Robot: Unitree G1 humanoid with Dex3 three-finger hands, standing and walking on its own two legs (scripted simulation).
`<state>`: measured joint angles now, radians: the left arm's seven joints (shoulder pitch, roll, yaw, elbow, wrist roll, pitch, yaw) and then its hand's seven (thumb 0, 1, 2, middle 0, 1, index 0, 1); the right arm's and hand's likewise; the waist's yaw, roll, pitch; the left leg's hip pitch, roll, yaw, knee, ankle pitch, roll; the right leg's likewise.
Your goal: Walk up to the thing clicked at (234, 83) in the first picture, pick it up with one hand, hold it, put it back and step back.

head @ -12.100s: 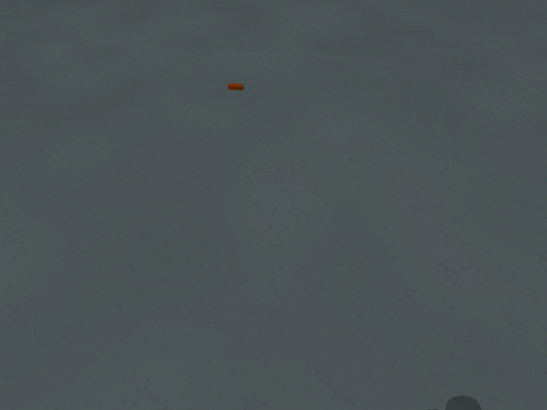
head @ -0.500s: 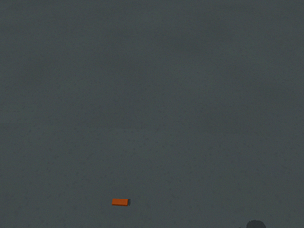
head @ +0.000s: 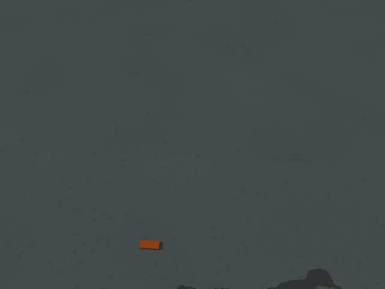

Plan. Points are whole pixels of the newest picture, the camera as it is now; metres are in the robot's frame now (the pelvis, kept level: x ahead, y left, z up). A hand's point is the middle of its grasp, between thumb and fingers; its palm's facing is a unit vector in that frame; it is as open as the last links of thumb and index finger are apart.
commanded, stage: walk up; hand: left
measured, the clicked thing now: (149, 245) +0.40 +0.20 -0.77
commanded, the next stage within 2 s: none
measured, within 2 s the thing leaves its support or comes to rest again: neither
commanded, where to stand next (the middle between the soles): +0.00 -0.03 m, yaw -2 degrees
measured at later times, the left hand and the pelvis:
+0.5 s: hand out of the picture +0.07 +0.27 -0.18, palm faces -0.01 -0.95 -0.30, open 7.3 cm; pelvis -0.03 +0.01 -0.01, yaw +0 degrees
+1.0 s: hand out of the picture +0.07 +0.22 -0.16, palm faces -0.02 -0.94 -0.35, open 7.4 cm; pelvis -0.02 -0.04 -0.02, yaw -2 degrees
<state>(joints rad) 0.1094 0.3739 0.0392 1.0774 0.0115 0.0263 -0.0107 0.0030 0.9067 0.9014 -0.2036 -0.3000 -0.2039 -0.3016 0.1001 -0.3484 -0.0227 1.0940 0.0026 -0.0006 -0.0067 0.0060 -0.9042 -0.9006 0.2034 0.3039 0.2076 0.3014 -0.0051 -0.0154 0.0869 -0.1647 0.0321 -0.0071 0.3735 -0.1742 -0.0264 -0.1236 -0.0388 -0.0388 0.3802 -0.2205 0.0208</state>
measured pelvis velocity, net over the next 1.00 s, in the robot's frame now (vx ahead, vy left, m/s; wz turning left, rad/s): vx -0.02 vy -0.04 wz -0.04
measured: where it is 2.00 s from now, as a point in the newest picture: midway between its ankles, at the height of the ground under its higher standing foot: outside the picture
